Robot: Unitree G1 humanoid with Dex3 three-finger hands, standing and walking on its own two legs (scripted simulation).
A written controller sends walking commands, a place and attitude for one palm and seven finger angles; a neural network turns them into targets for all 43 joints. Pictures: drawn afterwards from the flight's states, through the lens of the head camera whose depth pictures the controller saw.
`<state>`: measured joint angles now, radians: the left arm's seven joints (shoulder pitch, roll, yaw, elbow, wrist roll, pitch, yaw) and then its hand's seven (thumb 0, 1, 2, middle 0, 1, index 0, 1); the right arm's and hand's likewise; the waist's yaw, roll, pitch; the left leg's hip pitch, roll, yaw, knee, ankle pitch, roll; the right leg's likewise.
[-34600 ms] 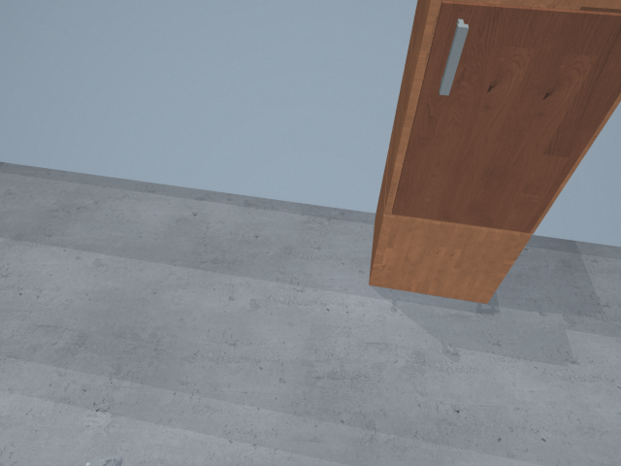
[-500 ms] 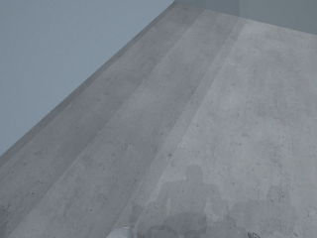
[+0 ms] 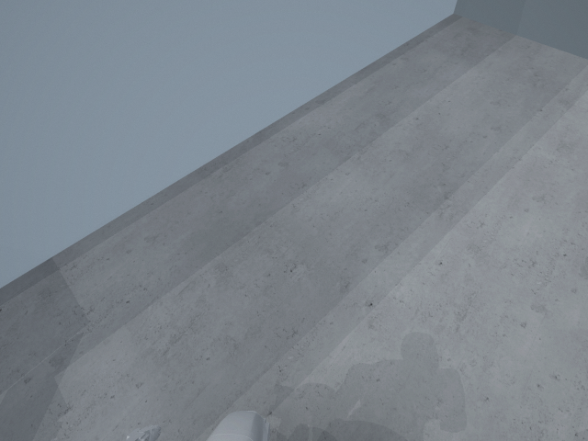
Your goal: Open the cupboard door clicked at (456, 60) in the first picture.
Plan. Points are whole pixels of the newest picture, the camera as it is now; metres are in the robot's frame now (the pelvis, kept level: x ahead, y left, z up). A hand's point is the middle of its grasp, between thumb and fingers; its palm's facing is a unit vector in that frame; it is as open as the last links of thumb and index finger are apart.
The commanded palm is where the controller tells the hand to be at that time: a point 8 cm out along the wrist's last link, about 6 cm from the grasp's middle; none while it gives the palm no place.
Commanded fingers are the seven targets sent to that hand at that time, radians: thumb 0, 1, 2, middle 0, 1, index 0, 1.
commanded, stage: turn to face it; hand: left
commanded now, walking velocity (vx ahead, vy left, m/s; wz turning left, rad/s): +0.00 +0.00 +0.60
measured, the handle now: out of the picture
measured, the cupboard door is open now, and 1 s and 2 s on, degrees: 40 40 40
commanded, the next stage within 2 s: none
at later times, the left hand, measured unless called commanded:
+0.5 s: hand out of the picture +0.06 +0.23 -0.15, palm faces +0.31 -0.90 -0.29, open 7.4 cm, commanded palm none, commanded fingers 0.00 0.90 0.90 -0.20 -0.30 -0.20 -0.30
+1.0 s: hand out of the picture -0.04 +0.20 -0.17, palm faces +0.60 -0.76 -0.26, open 7.4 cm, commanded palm none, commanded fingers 0.00 0.90 0.90 -0.20 -0.30 -0.20 -0.30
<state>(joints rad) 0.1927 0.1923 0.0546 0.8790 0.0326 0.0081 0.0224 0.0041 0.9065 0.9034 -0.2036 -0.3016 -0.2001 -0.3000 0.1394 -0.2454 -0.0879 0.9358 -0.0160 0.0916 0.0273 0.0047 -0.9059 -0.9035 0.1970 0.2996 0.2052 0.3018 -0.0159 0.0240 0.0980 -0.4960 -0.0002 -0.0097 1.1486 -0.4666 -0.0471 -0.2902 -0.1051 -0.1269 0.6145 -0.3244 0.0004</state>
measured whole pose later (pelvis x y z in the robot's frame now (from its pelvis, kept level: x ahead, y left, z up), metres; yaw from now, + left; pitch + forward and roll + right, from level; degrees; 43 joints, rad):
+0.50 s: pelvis +0.02 -0.01 +0.00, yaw +18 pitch +2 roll +1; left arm 0.14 0.24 0.07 0.89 0.01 0.03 0.01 0.01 0.91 0.90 -0.20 -0.30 -0.20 -0.30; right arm 0.18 -0.21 -0.06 0.93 -0.02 0.05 0.01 0.00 -0.90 -0.90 0.20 0.30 0.21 0.30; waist -0.02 0.01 0.08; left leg -0.31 0.00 -0.07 0.58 -0.29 -0.03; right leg -0.34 -0.05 -0.04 0.67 -0.36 0.08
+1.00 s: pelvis +0.03 -0.01 +0.00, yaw +36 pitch +1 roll +1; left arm 0.19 0.25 0.09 0.94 0.02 0.06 0.01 0.01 0.91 0.90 -0.20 -0.30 -0.20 -0.30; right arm 0.13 -0.21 -0.06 0.90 -0.02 0.03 0.01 0.00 -0.91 -0.90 0.20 0.30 0.20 0.30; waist 0.00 -0.05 0.10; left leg -0.31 0.00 0.01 0.58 -0.30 0.00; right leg -0.46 -0.11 -0.05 1.06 -0.48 0.09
